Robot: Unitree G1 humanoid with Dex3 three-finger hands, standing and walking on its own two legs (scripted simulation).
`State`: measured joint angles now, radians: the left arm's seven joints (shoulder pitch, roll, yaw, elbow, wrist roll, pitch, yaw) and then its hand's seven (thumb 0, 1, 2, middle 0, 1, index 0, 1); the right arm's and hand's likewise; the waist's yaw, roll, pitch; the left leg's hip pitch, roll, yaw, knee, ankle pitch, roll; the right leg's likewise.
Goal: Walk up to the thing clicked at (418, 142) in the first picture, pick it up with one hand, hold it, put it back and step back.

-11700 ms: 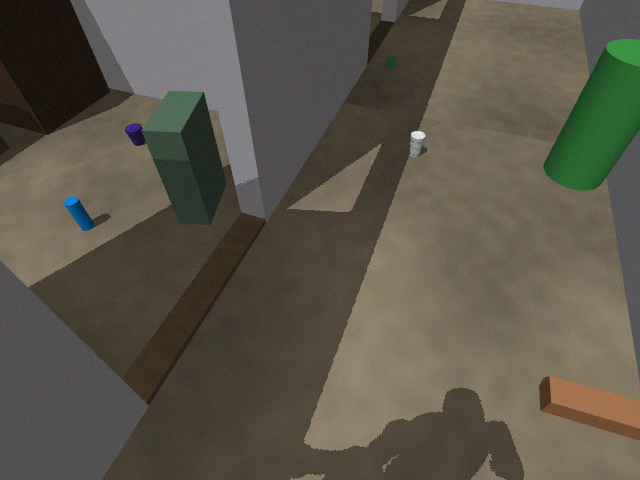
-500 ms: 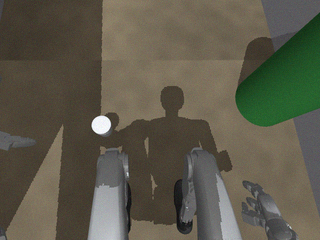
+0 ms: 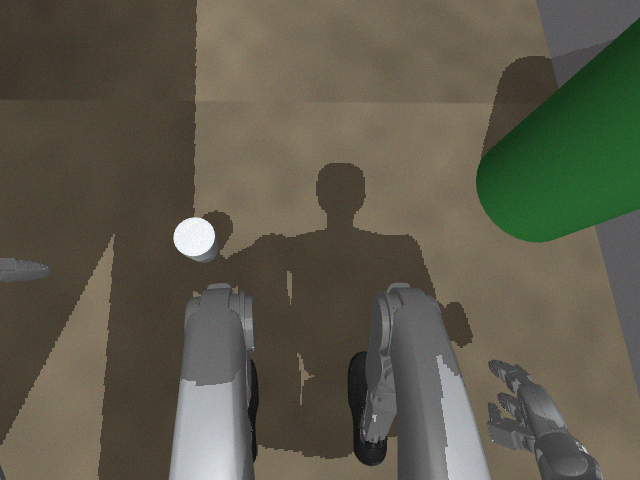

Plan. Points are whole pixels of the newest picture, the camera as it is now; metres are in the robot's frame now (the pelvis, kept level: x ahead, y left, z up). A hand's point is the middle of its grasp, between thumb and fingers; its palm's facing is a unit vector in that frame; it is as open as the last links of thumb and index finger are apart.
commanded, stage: go down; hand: left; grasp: from the side
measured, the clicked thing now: (200, 244) +0.43 +0.22 -0.36
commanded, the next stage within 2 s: approach in 1.42 s
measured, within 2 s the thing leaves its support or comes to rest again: neither
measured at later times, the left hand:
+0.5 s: hand out of the picture +0.38 +0.38 -0.05, palm faces +0.00 -0.88 -0.48, open 15.4 cm
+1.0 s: hand (3, 208) +0.39 +0.37 -0.04, palm faces -0.01 -0.88 -0.48, open 15.3 cm
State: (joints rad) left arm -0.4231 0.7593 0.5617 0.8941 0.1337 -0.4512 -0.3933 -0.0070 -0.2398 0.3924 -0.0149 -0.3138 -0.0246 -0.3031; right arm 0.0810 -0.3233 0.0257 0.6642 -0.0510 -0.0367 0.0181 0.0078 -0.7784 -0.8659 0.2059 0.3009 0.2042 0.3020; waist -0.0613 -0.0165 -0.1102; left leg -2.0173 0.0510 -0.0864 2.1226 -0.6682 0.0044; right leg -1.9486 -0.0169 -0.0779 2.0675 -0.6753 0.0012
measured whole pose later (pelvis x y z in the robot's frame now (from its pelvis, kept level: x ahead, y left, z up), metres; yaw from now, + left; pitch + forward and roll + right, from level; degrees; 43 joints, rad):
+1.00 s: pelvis -0.01 +0.00 -0.02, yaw -1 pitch +30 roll -6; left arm -0.51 0.81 0.57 0.92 0.11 -0.47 -0.43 -0.01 -0.30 0.46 -0.02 -0.46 -0.05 -0.43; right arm 0.10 -0.32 0.06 0.66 -0.05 -0.03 0.02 0.01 -0.81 -0.87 0.21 0.30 0.20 0.30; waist -0.09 -0.01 -0.09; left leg -2.08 0.05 -0.10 2.19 -0.65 0.01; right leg -2.01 -0.01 -0.08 2.13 -0.66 0.00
